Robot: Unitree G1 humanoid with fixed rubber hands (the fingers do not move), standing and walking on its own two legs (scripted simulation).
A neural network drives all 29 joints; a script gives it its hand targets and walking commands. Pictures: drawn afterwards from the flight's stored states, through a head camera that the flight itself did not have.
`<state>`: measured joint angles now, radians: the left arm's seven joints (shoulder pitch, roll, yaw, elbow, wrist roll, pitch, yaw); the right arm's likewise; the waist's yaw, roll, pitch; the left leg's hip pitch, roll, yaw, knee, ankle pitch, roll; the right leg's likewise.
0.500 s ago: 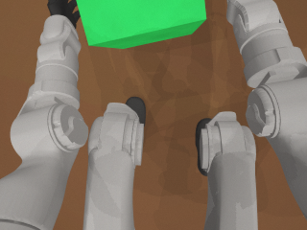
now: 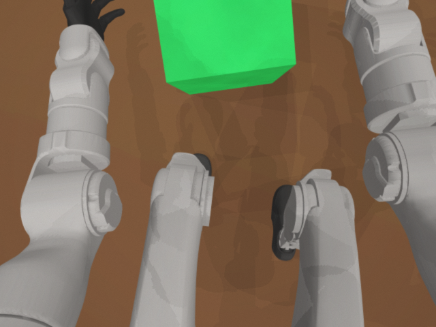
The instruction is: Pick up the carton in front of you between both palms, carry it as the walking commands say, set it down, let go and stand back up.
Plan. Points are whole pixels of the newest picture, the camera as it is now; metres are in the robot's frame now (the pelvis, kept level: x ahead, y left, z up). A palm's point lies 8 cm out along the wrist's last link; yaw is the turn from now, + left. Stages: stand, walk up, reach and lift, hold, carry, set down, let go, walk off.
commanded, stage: set down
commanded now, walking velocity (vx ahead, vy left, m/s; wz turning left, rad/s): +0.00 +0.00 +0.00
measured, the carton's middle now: (224, 31) +0.55 +0.09 -0.31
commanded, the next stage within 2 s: let go in 0.70 s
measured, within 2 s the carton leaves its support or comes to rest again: neither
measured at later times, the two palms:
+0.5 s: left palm out of the picture +0.49 +0.28 +0.02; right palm out of the picture +0.59 -0.10 +0.02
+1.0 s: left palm out of the picture +0.44 +0.28 +0.14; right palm out of the picture +0.51 -0.13 +0.14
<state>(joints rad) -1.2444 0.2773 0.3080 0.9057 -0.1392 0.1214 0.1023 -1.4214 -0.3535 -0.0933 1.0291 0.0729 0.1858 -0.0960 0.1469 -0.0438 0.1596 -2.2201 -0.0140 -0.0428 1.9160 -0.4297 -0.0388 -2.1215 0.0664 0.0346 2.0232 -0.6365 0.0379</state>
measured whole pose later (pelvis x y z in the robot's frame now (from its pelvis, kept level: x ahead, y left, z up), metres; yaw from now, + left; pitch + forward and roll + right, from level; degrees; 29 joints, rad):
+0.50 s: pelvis +0.02 +0.00 +0.12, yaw +0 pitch +48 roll -1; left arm -1.04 0.24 0.37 0.73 -0.08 0.20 0.04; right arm -1.24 -0.32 -0.15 0.89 0.01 0.24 -0.05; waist 0.14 -0.04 -0.06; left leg -1.95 -0.02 -0.05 1.48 -0.37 -0.03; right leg -1.86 0.06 0.05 1.56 -0.54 0.03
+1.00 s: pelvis +0.06 +0.02 +0.25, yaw -1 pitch +40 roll -2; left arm -0.63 0.18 0.32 0.61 0.10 0.14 -0.09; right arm -0.75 -0.12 -0.24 0.65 -0.13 0.18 -0.09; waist 0.09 -0.02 -0.09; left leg -1.41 -0.01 -0.04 0.94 -0.24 0.00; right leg -1.32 0.05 0.08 0.98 -0.37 0.04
